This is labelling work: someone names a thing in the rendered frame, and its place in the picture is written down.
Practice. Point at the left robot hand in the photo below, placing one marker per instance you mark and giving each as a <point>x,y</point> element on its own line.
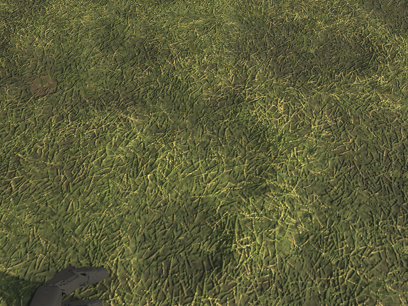
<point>65,282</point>

